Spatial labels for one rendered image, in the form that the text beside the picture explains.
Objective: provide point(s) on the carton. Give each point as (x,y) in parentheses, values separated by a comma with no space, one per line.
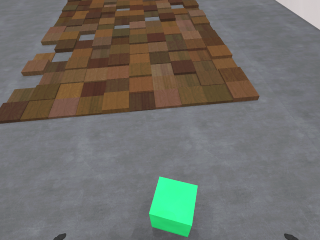
(173,205)

